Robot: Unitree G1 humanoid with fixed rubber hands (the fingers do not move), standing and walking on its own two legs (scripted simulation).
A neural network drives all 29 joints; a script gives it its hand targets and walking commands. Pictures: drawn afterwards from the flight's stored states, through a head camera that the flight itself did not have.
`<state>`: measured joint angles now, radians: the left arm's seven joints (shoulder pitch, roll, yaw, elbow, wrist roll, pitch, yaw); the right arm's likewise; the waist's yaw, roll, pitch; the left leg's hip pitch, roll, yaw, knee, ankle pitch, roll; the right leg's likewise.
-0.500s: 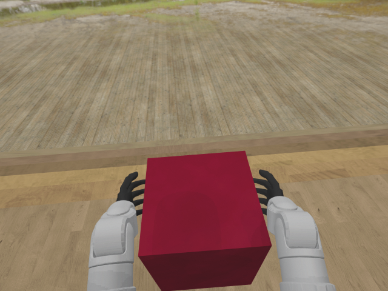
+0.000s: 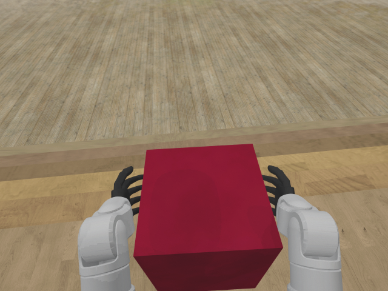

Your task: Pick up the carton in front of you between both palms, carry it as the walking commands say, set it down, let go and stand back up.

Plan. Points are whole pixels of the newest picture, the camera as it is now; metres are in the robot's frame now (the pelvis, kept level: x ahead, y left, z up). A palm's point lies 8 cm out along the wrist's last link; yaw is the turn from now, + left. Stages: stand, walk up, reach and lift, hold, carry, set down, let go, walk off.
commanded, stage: carry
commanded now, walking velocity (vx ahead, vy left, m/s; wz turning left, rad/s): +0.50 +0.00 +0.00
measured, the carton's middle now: (203, 222) +0.27 +0.00 +0.02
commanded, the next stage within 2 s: none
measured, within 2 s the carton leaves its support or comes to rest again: neither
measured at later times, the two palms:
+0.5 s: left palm (148, 104) +0.61 +0.15 +0.07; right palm (247, 97) +0.65 -0.15 +0.07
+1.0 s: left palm (159, 43) +1.01 +0.15 +0.09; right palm (234, 45) +0.98 -0.15 +0.09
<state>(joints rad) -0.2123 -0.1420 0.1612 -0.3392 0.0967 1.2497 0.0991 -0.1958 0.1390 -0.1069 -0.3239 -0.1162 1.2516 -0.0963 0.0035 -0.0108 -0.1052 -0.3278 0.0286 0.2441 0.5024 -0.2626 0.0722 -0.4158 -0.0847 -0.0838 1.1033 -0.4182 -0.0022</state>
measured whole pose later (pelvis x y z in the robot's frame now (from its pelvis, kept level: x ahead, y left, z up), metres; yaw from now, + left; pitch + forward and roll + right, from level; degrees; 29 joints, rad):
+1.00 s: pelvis +0.62 +0.02 -0.01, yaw +2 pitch +5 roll -2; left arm -0.72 -0.04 0.27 0.04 0.10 1.23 0.13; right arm -0.71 0.00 -0.21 0.08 -0.02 1.22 -0.15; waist -0.10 0.03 0.08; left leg -0.39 -0.04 0.12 0.63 -0.33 0.13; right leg -0.62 0.01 0.02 1.16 -0.42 -0.04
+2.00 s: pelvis +1.34 +0.00 -0.37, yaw +3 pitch +3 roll +0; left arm -0.51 -0.04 0.26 0.05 0.09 1.09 0.10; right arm -0.59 -0.01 -0.09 0.20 0.03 1.07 -0.17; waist -0.14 -0.01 0.03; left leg -0.34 -0.14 0.04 1.06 -0.76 0.14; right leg -0.71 -0.01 0.02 0.81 0.16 -0.04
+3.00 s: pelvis +2.11 -0.01 -0.75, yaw +3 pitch +2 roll -1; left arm -0.58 -0.01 0.15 0.17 0.02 1.09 0.16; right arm -0.60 0.00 -0.20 0.20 -0.03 1.09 -0.12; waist 0.10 -0.01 -0.02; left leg -0.62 -0.03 -0.05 1.49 -0.50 0.03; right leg -0.45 0.13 -0.07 0.81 -0.39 -0.17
